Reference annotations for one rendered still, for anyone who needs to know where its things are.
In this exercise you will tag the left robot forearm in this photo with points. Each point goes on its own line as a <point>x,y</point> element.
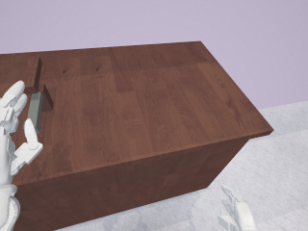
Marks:
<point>9,207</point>

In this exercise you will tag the robot right hand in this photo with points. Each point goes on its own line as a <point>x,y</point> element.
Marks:
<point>240,217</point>

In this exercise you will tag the counter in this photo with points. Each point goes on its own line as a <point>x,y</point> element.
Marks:
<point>122,127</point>

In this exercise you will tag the tap lever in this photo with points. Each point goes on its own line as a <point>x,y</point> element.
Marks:
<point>34,112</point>

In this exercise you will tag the robot left hand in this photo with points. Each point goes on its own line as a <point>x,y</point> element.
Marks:
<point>11,106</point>

